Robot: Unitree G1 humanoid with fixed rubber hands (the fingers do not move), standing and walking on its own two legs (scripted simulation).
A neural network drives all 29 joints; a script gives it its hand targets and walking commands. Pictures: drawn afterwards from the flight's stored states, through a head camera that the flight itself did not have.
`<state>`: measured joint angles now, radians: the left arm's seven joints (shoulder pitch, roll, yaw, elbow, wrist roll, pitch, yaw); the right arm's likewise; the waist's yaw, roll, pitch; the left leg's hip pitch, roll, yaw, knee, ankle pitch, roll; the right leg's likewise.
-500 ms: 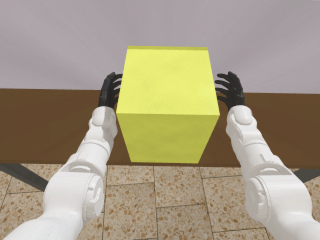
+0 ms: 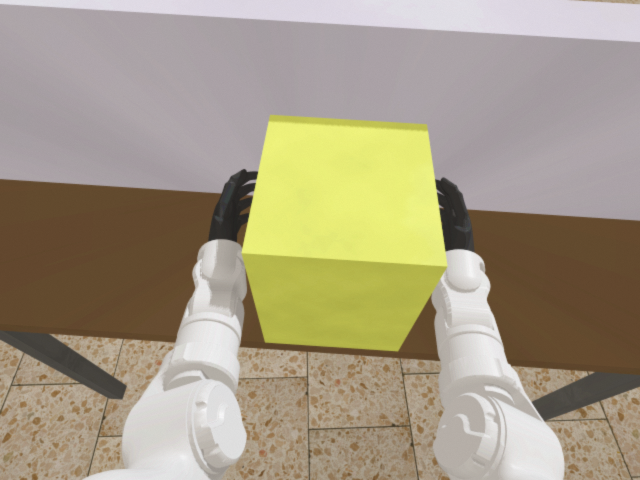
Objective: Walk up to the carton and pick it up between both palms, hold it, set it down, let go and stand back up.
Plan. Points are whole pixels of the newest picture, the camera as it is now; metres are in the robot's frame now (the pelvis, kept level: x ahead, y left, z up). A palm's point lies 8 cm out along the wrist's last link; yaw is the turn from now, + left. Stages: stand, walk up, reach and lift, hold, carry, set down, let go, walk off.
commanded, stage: reach and lift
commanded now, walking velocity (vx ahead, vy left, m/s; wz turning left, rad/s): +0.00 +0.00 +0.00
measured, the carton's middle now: (339, 242) +0.44 -0.02 +0.01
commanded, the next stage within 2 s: none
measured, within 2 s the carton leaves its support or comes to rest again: leaves its support in 1.20 s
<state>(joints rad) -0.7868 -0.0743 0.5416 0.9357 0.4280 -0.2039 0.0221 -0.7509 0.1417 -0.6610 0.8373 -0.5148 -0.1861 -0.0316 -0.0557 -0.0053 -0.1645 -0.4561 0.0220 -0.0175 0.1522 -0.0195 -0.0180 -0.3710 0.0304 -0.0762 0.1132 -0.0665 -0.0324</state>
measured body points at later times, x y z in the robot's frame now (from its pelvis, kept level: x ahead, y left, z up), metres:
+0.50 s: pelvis +0.01 +0.00 +0.00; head +0.09 +0.00 +0.44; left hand +0.44 +0.12 +0.05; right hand +0.42 -0.17 +0.05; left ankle +0.01 +0.13 -0.75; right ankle -0.04 -0.09 -0.75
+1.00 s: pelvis +0.01 +0.00 +0.00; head +0.09 +0.00 +0.44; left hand +0.44 +0.12 +0.05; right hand +0.42 -0.17 +0.05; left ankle +0.01 +0.13 -0.75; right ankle -0.04 -0.09 -0.75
